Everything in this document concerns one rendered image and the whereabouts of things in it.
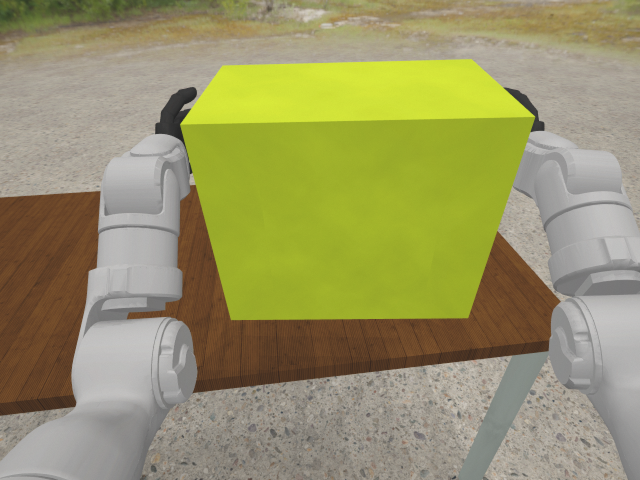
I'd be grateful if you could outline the carton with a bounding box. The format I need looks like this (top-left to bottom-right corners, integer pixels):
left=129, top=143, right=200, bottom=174
left=180, top=59, right=535, bottom=320

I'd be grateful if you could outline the right robot upper arm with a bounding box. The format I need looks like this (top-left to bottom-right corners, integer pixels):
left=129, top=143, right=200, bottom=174
left=549, top=294, right=640, bottom=480

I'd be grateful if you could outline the robot right hand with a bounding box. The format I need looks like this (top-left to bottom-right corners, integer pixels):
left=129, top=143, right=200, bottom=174
left=503, top=87, right=545, bottom=132

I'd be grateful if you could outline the right robot forearm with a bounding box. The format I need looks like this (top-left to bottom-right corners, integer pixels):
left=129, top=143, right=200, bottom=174
left=513, top=131, right=640, bottom=297

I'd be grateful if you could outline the table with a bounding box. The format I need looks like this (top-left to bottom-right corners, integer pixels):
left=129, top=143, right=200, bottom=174
left=0, top=185, right=561, bottom=480

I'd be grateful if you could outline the left robot forearm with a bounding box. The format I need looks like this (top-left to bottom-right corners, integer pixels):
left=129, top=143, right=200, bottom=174
left=71, top=134, right=191, bottom=400

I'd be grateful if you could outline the left robot upper arm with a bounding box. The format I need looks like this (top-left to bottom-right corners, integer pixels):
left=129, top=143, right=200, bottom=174
left=0, top=317, right=197, bottom=480

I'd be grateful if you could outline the robot left hand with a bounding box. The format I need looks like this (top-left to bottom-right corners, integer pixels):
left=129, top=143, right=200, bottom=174
left=155, top=87, right=197, bottom=174

